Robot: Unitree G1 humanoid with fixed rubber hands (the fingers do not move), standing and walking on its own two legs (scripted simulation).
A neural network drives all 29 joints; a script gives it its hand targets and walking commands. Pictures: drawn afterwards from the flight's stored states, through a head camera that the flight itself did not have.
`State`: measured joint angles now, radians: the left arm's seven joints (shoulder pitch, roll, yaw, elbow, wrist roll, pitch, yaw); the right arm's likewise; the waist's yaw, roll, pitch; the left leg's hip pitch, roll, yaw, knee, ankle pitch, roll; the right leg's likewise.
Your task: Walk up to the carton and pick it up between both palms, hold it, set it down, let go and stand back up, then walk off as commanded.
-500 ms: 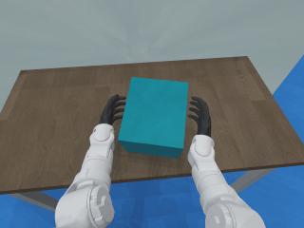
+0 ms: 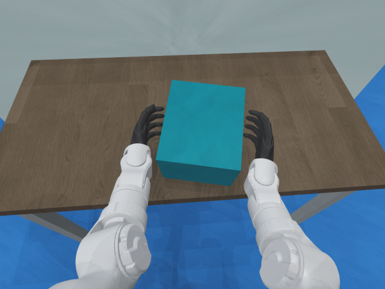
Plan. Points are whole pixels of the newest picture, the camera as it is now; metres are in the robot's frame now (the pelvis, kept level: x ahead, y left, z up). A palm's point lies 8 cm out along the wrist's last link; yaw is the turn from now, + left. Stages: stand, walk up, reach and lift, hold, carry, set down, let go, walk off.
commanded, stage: set down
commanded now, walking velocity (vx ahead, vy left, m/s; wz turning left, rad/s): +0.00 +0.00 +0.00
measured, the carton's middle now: (202, 135) +0.45 +0.00 -0.02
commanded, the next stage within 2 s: none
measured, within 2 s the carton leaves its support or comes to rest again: rests again in 0.34 s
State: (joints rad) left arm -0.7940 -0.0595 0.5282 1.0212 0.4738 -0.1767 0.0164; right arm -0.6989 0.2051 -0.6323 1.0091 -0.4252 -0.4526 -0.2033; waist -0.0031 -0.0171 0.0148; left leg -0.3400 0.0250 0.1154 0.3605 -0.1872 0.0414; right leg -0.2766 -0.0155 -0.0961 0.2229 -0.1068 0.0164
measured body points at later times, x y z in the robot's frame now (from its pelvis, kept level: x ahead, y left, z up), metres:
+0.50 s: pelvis +0.01 -0.02 +0.00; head +0.11 +0.01 +0.44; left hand +0.44 +0.13 +0.00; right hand +0.40 -0.13 +0.01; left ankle -0.01 +0.08 -0.75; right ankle -0.01 -0.13 -0.75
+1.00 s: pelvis +0.00 -0.01 -0.01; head +0.11 +0.02 +0.43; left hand +0.44 +0.13 +0.00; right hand +0.40 -0.13 +0.01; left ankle -0.01 +0.08 -0.75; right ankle -0.01 -0.13 -0.75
